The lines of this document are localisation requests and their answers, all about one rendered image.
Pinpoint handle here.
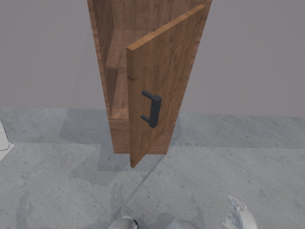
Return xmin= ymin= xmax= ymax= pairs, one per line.
xmin=140 ymin=90 xmax=162 ymax=128

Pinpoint robot right hand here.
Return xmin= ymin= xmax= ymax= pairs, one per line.
xmin=222 ymin=195 xmax=258 ymax=229

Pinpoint left robot thigh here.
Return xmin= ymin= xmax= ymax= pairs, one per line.
xmin=108 ymin=219 xmax=138 ymax=229

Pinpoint cupboard door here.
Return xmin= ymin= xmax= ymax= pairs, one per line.
xmin=126 ymin=4 xmax=206 ymax=168

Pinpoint robot left hand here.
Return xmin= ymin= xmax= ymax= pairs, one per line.
xmin=0 ymin=119 xmax=14 ymax=162

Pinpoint right robot thigh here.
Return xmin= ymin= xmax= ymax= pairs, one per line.
xmin=166 ymin=219 xmax=198 ymax=229

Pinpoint robot thigh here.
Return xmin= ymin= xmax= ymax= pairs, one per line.
xmin=166 ymin=219 xmax=198 ymax=229
xmin=108 ymin=219 xmax=138 ymax=229

